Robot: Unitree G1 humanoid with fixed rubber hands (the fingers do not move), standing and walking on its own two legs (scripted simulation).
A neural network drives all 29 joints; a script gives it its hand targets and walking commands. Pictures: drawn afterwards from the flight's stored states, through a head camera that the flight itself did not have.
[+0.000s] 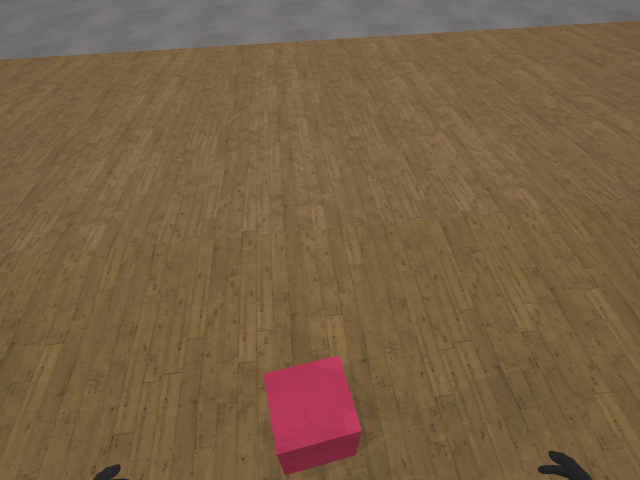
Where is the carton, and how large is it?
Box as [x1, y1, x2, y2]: [264, 355, 361, 474]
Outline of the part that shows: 338,355 264,374 276,454 285,474 355,454 361,430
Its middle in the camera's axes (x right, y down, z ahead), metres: -0.02 +0.48 +1.08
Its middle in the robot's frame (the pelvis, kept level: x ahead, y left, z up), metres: +0.39 +0.05 -0.66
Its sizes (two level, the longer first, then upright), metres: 0.210 0.200 0.250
